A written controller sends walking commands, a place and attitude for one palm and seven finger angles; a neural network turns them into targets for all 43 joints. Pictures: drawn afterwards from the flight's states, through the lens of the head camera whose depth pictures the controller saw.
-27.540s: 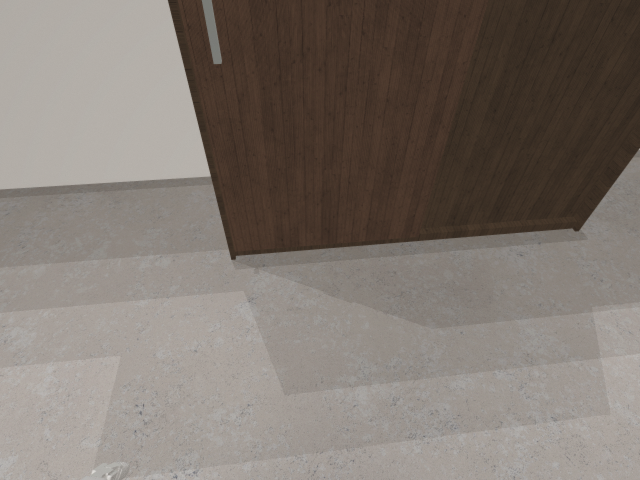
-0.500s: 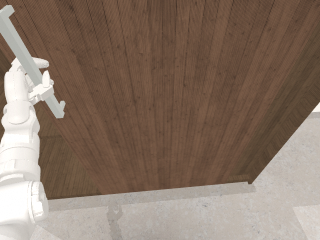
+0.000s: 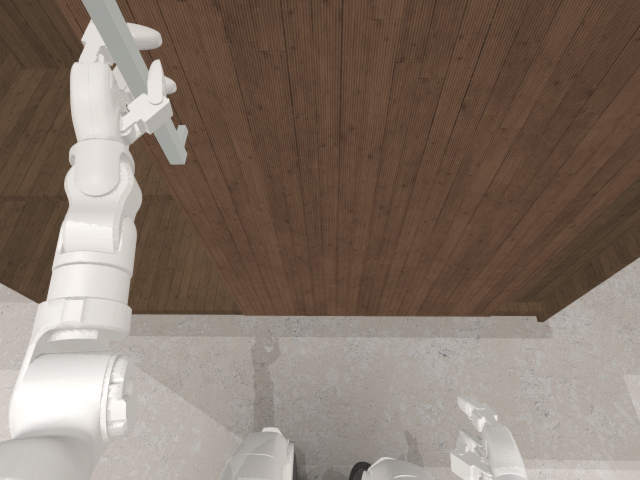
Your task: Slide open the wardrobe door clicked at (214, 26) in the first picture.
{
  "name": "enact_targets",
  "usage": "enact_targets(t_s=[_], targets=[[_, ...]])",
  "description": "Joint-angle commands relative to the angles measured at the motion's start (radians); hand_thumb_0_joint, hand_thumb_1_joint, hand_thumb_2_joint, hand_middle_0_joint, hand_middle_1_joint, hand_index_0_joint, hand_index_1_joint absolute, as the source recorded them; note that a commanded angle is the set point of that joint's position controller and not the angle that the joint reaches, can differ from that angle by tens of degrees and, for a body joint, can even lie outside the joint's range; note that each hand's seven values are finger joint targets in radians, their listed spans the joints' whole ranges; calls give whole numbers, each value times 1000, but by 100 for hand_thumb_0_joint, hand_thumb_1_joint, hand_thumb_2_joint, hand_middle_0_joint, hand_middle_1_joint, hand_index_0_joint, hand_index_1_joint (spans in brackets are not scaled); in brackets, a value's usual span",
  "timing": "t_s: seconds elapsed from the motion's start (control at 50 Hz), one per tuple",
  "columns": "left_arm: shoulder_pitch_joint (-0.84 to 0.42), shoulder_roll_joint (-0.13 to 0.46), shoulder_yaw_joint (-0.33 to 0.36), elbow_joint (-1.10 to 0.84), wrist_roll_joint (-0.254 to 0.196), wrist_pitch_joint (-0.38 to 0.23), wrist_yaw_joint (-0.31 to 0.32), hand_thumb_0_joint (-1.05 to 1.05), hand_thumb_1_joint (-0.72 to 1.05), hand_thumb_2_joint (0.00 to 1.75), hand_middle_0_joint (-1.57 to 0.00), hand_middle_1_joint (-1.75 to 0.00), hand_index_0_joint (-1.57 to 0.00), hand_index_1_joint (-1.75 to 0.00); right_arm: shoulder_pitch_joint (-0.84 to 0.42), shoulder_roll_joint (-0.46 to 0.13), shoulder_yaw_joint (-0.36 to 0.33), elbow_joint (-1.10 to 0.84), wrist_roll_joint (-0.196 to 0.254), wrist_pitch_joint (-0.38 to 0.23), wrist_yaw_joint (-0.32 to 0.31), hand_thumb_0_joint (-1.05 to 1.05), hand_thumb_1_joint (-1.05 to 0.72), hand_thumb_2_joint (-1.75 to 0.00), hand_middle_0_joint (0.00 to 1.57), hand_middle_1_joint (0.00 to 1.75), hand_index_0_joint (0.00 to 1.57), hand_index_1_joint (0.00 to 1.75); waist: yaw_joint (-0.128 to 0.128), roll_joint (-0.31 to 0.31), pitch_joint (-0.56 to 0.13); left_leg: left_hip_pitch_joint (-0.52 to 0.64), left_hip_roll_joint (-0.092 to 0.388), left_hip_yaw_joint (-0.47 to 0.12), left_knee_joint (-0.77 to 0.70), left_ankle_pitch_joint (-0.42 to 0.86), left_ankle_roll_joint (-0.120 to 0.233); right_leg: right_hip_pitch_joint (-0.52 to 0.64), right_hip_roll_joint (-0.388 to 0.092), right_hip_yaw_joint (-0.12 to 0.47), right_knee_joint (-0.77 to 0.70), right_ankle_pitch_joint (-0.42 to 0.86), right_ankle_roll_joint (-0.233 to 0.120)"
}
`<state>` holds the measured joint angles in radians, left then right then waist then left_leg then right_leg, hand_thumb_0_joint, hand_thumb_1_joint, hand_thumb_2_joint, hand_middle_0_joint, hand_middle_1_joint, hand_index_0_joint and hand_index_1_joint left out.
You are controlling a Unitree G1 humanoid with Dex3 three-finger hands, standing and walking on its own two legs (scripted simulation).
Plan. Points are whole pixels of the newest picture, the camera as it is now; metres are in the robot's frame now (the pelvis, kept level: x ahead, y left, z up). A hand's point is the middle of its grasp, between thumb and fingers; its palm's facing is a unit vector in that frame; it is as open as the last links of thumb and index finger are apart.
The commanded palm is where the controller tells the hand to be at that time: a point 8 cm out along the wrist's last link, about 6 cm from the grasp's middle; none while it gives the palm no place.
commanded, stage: stop walking and hold the door there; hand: left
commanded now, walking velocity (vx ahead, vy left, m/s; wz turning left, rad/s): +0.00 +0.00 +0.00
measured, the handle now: (135, 52) +0.50 +0.23 +0.21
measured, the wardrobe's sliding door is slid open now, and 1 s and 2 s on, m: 0.58 0.58 0.58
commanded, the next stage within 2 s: loosen the grip on the handle in 0.34 s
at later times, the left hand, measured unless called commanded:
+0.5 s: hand (157, 97) +0.46 +0.21 +0.18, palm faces +0.19 -0.96 -0.18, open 6.3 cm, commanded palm +0.42 +0.25 +0.18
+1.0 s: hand (154, 96) +0.45 +0.21 +0.19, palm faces +0.22 -0.97 -0.11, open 14.2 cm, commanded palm +0.41 +0.25 +0.19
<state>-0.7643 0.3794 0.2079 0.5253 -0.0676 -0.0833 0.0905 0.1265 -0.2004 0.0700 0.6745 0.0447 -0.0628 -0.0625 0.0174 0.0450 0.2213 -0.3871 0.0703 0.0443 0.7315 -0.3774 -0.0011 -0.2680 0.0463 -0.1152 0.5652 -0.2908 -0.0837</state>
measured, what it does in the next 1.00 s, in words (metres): shifts its weight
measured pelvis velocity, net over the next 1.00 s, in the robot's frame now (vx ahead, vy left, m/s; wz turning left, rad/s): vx -0.05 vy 0.03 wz -0.07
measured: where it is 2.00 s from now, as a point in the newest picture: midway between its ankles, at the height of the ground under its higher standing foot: outside the picture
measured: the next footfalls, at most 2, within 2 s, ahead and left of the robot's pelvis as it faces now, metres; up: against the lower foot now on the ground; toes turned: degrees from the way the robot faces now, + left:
none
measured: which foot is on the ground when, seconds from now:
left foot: down 0.00-1.00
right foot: down 0.00-1.00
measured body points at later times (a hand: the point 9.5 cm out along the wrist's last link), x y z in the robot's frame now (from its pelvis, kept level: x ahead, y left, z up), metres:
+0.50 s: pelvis -0.01 +0.02 +0.01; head +0.04 +0.02 +0.45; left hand +0.45 +0.26 +0.19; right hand +0.13 -0.22 -0.10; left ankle +0.01 +0.13 -0.73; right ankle +0.00 -0.08 -0.73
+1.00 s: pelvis -0.05 +0.03 +0.00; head -0.02 +0.03 +0.45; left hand +0.43 +0.26 +0.20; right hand -0.08 -0.26 -0.11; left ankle +0.01 +0.13 -0.73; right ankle +0.00 -0.08 -0.73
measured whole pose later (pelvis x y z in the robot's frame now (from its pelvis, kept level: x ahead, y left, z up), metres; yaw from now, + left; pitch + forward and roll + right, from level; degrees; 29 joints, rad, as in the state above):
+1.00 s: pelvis -0.05 +0.03 +0.00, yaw -4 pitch +5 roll +0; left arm -0.93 0.49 0.33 1.04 0.00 -0.20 0.06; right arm 0.47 -0.30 -0.01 0.75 0.02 -0.14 -0.04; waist -0.13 -0.01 -0.03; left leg -0.48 0.02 0.07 0.60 -0.22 0.03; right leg -0.47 0.03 0.00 0.58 -0.20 -0.02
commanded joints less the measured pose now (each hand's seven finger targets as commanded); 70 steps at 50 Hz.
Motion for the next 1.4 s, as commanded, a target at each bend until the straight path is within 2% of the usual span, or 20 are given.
enact_targets(t_s=[0.0, 0.04, 0.1, 0.16, 0.28, 0.4, 0.42, 0.44, 0.46, 0.48, 0.54, 0.56, 0.64, 0.8, 0.82, 0.86, 0.9, 0.98, 1.08, 1.38], targets=[[-403, 232, 61, -215, 18, -79, -1, 0, 90, 90, -45, -140, -45, -140, 2, -137, -58, -117, -5, -54, -41, 0, -90, -90, 20, 30, 20, 30, 1, -181, -559, 11, -20, -4, -92, -5, 0, 423, -303, 215, -31, 873, -23], [-452, 174, -1, -265, 10, -90, -2, 0, 90, 90, -45, -140, -45, -140, 6, -145, -62, -104, -7, -50, -49, 0, -90, -90, 20, 30, 20, 30, -19, -81, -576, 177, -3, 6, -262, 229, 2, 356, -274, 167, 5, 785, 16], [-445, 101, -48, -268, -2, -96, -8, 0, 90, 90, -45, -140, -45, -140, 21, -179, -84, -111, 1, -41, -26, 0, -90, -90, 20, 30, 20, 30, -8, 115, -630, 505, 226, -191, -219, 978, 114, 57, -107, 120, 24, 231, 110], [-456, 64, -94, -268, 17, -98, -19, 0, 90, 90, -45, -140, -45, -140, 19, -181, -86, -112, -13, -36, -17, 0, -90, -90, 20, 30, 20, 30, -23, 166, -524, 426, 244, -189, -262, 849, 129, 39, -73, 98, -11, -45, 87], [-408, 45, -124, -246, 8, -83, -15, 0, 90, 90, -45, -140, -45, -140, 32, -183, -95, -132, 4, -21, -26, 0, -90, -90, 20, 30, 20, 30, -37, -42, -626, 296, 110, -36, -139, 637, 8, 255, -191, 167, -69, 647, 56], [-408, 86, -82, -174, 3, -77, -5, 0, 90, 90, -45, -140, -45, -140, 31, -181, -85, -116, -3, -2, -44, 0, -90, -90, 20, 30, 20, 30, -31, -40, -621, 295, 110, -52, -205, 567, 20, 210, -180, 145, -58, 567, 75], [-983, 752, 413, -47, 142, -81, -1, 0, 90, 90, -45, -140, -45, -140, 88, -208, -179, -87, -22, -54, -7, 0, -90, -90, 20, 30, 20, 30, 1, -167, -541, 246, 29, 71, -180, 473, 48, 194, -134, 231, -158, 671, 96], [-971, 640, 433, 199, 141, 10, -20, 0, 78, 84, -45, -140, -45, -140, 154, -253, -225, 4, -87, -94, 4, 0, -90, -90, 20, 30, 20, 30, -74, 43, -790, 78, -54, -41, -316, 629, 30, 208, -67, 98, 46, 789, -1], [-740, 309, 171, 257, 120, 51, -43, 0, 66, 78, -45, -140, -45, -140, 224, -203, -162, -25, -32, -103, 10, 0, -90, -90, 20, 30, 20, 30, -97, -139, -835, 248, -49, 11, -201, 805, 18, 108, -57, 88, 26, 720, 32], [-602, 139, 132, 320, 90, 54, -80, 0, 54, 73, -45, -140, -45, -140, 250, -207, -171, -9, -27, -93, 15, 0, -90, -90, 20, 30, 20, 30, -106, -181, -773, 227, -28, -12, -168, 813, 11, 32, -51, 67, 13, 679, 49], [-553, 268, 261, 264, 39, -67, -74, 0, 17, 55, -45, -140, -45, -140, 215, -222, -153, -28, -56, -90, 32, 0, -90, -90, 20, 30, 20, 30, -57, -12, -691, 260, -30, -6, -177, 638, 16, 5, -56, 92, -40, 518, 42], [-589, 163, 136, 226, 63, -105, -68, 0, 5, 49, -45, -140, -45, -140, 225, -200, -141, -43, -56, -82, 44, 0, -90, -90, 20, 30, 20, 30, -81, 22, -674, 262, -32, -3, -180, 611, 24, -32, -49, 95, -37, 475, 45], [-633, 132, 31, 310, 149, -173, -20, 0, -43, 26, -44, -138, -44, -138, 251, -207, -143, -48, -44, -67, 65, 0, -90, -90, 20, 30, 20, 30, -149, -63, -474, 136, -21, -47, -197, 222, 44, -219, -52, 81, -72, 115, 55], [-758, 250, 54, 392, 103, -194, -34, 0, -55, 20, -33, -125, -33, -125, 286, -240, -127, -51, -21, -104, 37, 0, -90, -90, 20, 30, 20, 30, -156, -36, -517, 17, -59, -27, -221, -117, 49, -215, -53, 149, -121, -179, 65], [-762, 429, 181, 249, 101, -205, -30, 0, -55, 20, -32, -123, -32, -123, 276, -256, -137, -65, -19, -108, 33, 0, -90, -90, 20, 30, 20, 30, -89, 16, -654, 60, -56, -28, -233, -93, 48, -124, -57, 163, -116, -178, 58], [-788, 403, 156, 245, 90, -200, -25, 0, -55, 20, -29, -120, -29, -120, 286, -246, -128, -63, -20, -113, 20, 0, -90, -90, 20, 30, 20, 30, -113, 42, -677, 71, -54, -47, -255, -96, 50, -106, -49, 156, -109, -133, 59], [-713, 307, 108, 291, 65, -191, -28, 0, -55, 20, -26, -117, -26, -117, 279, -238, -122, -52, -17, -127, 19, 0, -90, -90, 20, 30, 20, 30, -114, -5, -541, 37, -49, -52, -260, -125, 50, -142, -44, 150, -127, -160, 57], [-621, 374, 175, 254, 64, -188, -9, 0, -55, 20, -25, -115, -25, -115, 282, -253, -125, -55, -25, -140, 12, 0, -90, -90, 20, 30, 20, 30, -90, -17, -537, 37, -46, -58, -274, -81, 55, -104, -41, 146, -124, -113, 52], [-548, 310, 134, 208, 60, -158, -1, 0, -55, 20, -25, -115, -25, -115, 268, -244, -117, -72, -23, -141, 10, 0, -90, -90, 20, 30, 20, 30, -89, -47, -467, 47, -43, -51, -286, -35, 59, -102, -42, 136, -135, -71, 56], [-410, 378, 231, 37, 45, -77, -50, 0, -55, 20, -25, -115, -25, -115, 242, -211, -105, -119, -20, -85, -12, 0, -90, -90, 20, 30, 20, 30, -31, -26, -591, 175, -52, -33, -230, 428, 47, 41, -41, 113, -77, 355, 50]])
